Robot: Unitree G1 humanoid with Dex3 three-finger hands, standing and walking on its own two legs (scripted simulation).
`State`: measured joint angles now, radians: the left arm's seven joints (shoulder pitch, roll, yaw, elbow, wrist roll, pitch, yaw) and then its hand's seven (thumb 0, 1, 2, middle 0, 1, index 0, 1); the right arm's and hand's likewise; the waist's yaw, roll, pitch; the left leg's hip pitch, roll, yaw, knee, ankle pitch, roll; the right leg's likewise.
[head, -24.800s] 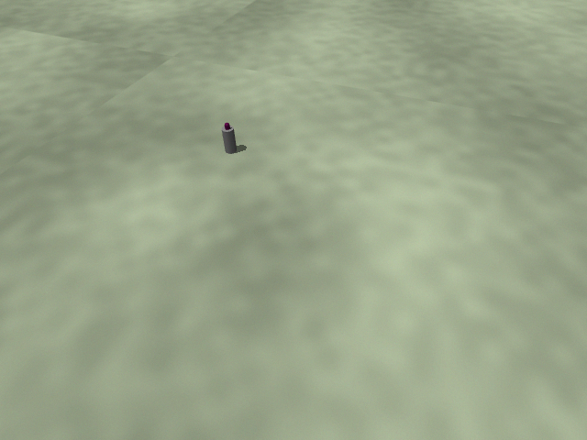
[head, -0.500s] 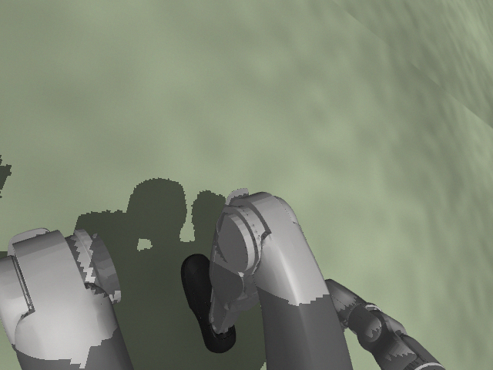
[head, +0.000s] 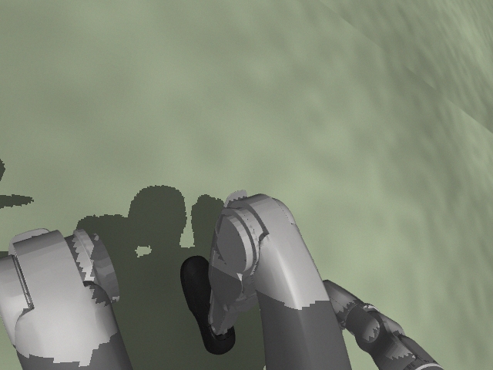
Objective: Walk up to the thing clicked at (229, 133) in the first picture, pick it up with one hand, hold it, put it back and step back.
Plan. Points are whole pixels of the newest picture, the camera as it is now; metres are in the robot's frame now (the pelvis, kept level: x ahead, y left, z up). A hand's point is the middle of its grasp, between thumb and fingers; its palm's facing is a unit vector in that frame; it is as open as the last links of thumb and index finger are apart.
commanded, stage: withdraw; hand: left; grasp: from the side
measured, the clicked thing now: out of the picture +0.43 +0.31 -0.19
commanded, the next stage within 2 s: rise in 0.28 s
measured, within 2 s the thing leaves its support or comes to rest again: neither
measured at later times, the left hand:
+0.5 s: hand out of the picture +0.40 +0.39 -0.06, palm faces +0.42 -0.90 -0.12, open 17.6 cm
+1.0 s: hand out of the picture +0.29 +0.37 +0.08, palm faces +0.31 -0.81 -0.49, open 17.3 cm
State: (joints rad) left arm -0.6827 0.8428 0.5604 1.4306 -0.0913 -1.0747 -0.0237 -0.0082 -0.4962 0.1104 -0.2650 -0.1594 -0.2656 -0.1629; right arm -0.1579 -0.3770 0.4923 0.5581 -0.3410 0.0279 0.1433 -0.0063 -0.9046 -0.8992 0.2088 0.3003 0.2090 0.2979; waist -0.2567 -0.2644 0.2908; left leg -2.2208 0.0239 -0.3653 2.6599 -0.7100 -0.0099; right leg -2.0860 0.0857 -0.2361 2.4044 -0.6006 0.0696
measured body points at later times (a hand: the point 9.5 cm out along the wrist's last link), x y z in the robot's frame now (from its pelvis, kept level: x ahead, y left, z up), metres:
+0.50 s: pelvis +0.01 +0.00 +0.03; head +0.19 +0.16 +0.41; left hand +0.38 +0.44 -0.06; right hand +0.20 -0.24 -0.03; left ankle +0.08 +0.12 -0.25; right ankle +0.14 -0.12 -0.25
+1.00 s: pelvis +0.03 -0.01 +0.17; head +0.21 +0.06 +0.57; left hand +0.27 +0.41 +0.11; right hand +0.23 -0.23 +0.04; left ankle +0.08 +0.12 -0.25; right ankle +0.14 -0.12 -0.25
